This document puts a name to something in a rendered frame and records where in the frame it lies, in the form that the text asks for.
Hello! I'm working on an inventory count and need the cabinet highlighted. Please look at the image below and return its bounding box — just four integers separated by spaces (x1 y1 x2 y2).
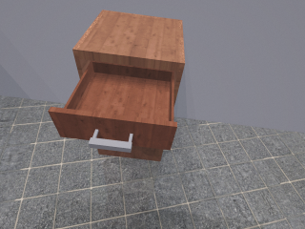
72 10 185 161

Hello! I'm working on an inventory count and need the drawer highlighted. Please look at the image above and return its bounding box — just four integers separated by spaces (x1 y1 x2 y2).
48 60 177 150

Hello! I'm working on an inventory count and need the handle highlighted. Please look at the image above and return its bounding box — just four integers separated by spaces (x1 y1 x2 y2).
88 129 133 153

